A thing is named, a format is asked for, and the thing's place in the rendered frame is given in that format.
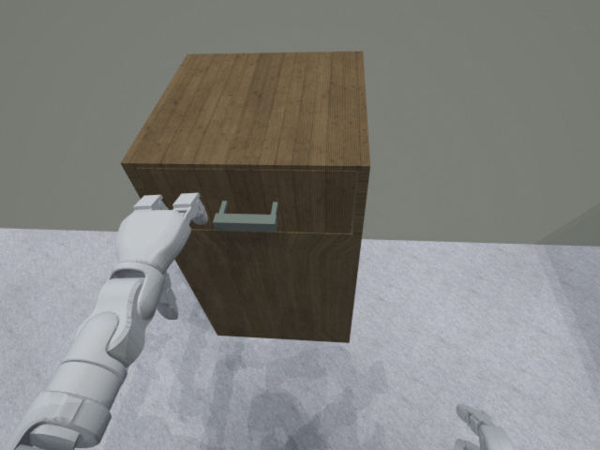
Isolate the cabinet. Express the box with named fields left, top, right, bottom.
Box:
left=121, top=52, right=370, bottom=343

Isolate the right robot hand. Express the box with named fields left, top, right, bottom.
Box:
left=449, top=404, right=516, bottom=450

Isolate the left robot forearm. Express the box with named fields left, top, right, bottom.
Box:
left=2, top=262, right=165, bottom=450

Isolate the drawer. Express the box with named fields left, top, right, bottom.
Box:
left=136, top=168, right=356, bottom=233

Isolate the handle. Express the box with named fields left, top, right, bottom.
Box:
left=213, top=201, right=278, bottom=232

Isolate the left robot hand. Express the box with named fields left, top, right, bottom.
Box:
left=115, top=193, right=208, bottom=320

